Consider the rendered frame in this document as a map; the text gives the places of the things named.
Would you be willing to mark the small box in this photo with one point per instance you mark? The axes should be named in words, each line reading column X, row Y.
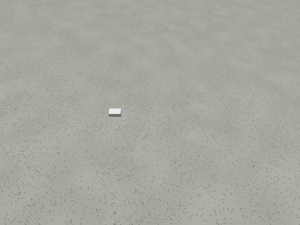
column 114, row 112

